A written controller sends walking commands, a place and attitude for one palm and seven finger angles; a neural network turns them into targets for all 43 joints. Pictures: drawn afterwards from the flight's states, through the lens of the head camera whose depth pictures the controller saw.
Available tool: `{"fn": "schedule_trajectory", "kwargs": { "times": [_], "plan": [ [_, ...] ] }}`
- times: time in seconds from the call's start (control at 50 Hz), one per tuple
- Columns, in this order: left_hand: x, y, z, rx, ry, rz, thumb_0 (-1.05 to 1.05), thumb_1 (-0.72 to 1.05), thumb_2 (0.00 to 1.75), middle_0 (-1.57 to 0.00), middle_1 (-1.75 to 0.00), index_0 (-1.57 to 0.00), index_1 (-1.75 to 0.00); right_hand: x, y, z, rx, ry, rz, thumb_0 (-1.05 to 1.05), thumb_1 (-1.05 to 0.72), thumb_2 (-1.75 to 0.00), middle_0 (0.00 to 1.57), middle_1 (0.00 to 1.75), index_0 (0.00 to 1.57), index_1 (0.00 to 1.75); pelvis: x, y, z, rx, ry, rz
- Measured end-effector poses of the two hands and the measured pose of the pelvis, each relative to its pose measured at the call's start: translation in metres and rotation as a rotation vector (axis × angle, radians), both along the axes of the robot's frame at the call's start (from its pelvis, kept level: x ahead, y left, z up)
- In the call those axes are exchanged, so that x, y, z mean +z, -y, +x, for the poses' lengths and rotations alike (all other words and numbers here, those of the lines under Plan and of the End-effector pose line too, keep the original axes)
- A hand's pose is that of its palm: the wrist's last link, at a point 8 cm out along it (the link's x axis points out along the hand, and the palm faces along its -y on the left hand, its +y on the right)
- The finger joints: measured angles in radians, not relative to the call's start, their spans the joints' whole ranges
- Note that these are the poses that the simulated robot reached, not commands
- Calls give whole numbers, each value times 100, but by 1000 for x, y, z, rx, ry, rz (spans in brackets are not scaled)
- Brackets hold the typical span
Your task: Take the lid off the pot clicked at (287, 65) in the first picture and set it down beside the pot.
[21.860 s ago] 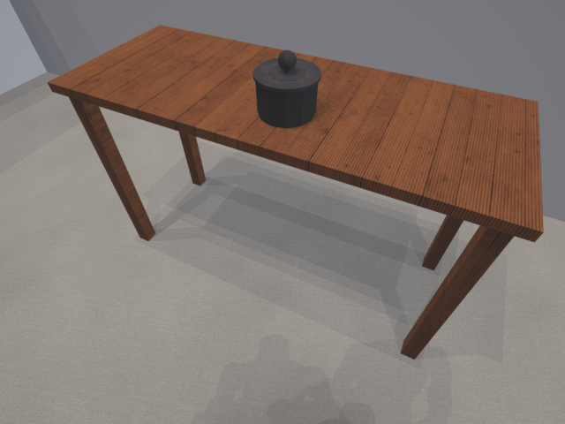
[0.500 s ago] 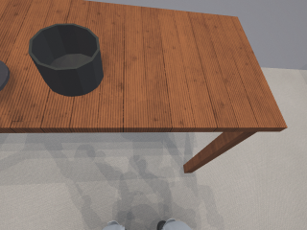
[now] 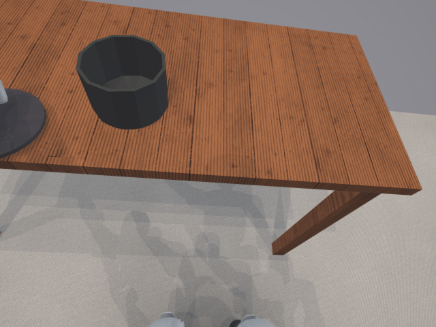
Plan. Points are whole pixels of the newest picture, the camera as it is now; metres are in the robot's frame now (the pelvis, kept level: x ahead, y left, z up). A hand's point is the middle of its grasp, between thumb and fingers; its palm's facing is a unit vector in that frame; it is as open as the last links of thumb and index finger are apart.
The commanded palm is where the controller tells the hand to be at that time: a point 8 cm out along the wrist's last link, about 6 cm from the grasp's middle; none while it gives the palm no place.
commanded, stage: open the fingers wide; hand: left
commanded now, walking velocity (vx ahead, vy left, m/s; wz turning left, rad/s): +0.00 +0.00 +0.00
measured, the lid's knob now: out of the picture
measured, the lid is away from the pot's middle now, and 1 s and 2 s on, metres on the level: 0.24 0.24 0.24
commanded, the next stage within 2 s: raise the empty hand in 0.82 s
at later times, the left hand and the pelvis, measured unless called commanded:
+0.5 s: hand out of the picture +0.46 +0.34 +0.12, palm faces -0.43 -0.15 -0.89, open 9.2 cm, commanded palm +0.51 +0.35 +0.18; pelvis -0.01 -0.02 +0.00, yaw +0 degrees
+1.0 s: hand out of the picture +0.48 +0.35 +0.12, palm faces -0.42 -0.17 -0.89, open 11.0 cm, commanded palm +0.52 +0.35 +0.19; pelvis +0.01 -0.01 +0.00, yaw -1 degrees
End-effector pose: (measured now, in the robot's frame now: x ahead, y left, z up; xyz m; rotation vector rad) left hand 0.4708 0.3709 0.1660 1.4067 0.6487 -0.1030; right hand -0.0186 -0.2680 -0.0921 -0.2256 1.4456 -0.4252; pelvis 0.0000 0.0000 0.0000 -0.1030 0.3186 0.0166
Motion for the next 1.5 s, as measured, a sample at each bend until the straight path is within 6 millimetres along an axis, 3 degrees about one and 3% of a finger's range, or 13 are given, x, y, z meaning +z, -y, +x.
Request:
{"fn": "schedule_trajectory", "kwargs": {
  "times": [0.22, 0.46, 0.66, 0.98, 1.22, 1.5],
  "plan": [
    [11, 12, -15, -24, 17, 9, 0, 42, 47, -63, -104, -60, -103, -1, 17, 20, 48, 85, -25, 0, -90, -89, 20, 30, 21, 30, 0, 8, -10, 6, 28, 11],
    [13, 25, -6, -42, 12, 25, 0, 27, 53, -49, -99, -48, -99, -4, 23, 1, 9, 36, -25, 0, -90, -89, 20, 30, 21, 30, 0, 15, -9, -9, 20, 23],
    [14, 21, 7, -11, 14, 25, 0, 9, 56, -37, -93, -37, -93, -3, 20, -13, -36, -17, -11, 0, -90, -89, 20, 30, 21, 30, 0, 16, -1, -21, 4, 22],
    [8, 15, 15, -14, 13, 12, 0, 1, 61, -35, -88, -35, -88, -1, 15, 0, -30, -21, -12, 0, -90, -89, 20, 30, 21, 30, 0, 11, 5, -17, -13, 16],
    [35, 9, 9, 8, 53, 17, 0, 1, 62, -35, -87, -35, -88, -2, 10, 12, -14, 15, 9, 0, -90, -89, 20, 30, 21, 30, 2, 8, 5, -13, 6, 15],
    [66, 11, 2, 25, 81, 36, 0, 1, 62, -35, -87, -35, -88, 1, 10, 11, -2, 35, 16, 0, -90, -89, 20, 30, 21, 30, 8, 8, 2, -6, 35, 22]
  ]
}}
